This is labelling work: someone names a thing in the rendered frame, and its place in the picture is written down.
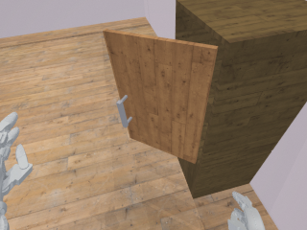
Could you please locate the handle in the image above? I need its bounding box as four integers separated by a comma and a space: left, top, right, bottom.
116, 95, 132, 128

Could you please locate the right robot hand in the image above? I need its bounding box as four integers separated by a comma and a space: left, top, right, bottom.
227, 191, 266, 230

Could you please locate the left robot forearm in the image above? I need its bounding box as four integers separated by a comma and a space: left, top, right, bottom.
0, 200, 10, 230

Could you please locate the left robot hand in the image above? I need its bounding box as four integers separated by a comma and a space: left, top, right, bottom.
0, 111, 33, 201

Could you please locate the cupboard door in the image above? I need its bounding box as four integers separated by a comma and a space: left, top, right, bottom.
103, 29, 219, 164

